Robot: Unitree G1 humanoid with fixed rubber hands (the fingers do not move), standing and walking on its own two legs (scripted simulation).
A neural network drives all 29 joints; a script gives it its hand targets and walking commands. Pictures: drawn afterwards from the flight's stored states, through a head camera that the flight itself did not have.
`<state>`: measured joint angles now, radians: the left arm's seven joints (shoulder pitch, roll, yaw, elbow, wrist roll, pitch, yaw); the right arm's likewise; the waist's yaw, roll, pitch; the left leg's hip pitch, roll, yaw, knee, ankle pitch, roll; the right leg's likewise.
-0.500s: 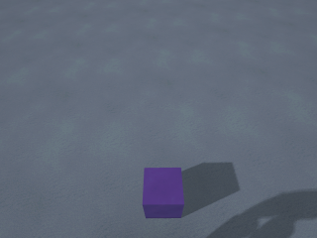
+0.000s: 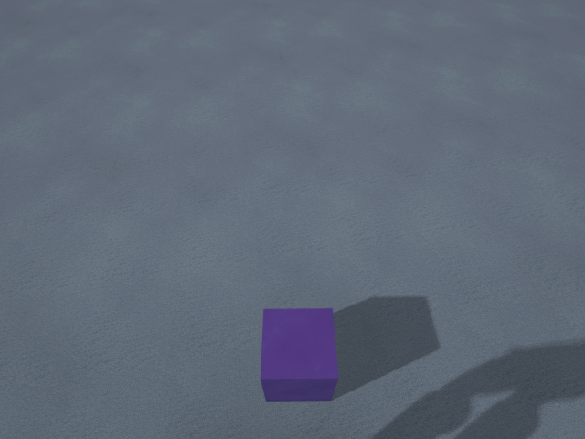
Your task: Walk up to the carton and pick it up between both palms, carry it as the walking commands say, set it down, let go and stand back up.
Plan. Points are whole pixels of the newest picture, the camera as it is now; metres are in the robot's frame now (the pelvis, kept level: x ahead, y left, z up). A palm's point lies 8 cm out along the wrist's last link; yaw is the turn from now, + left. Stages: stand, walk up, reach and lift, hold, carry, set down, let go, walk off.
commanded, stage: stand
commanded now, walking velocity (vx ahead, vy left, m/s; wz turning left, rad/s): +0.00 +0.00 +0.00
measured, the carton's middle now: (298, 356) +0.44 +0.03 -0.65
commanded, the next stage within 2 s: reach and lift in 0.34 s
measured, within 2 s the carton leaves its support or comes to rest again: neither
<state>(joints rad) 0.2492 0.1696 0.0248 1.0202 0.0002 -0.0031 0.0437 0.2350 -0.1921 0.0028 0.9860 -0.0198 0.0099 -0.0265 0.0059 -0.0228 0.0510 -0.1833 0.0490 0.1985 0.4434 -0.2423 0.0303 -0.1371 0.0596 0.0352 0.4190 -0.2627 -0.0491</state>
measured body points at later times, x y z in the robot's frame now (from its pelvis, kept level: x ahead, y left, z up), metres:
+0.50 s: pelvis -0.01 +0.00 -0.01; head +0.02 +0.01 +0.44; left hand +0.09 +0.23 -0.16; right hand +0.10 -0.24 -0.14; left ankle +0.00 +0.09 -0.74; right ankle -0.02 -0.10 -0.74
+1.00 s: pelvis -0.07 -0.02 -0.07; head +0.06 +0.00 +0.36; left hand +0.18 +0.24 -0.18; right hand +0.19 -0.22 -0.17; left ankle +0.00 +0.09 -0.74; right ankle -0.03 -0.10 -0.74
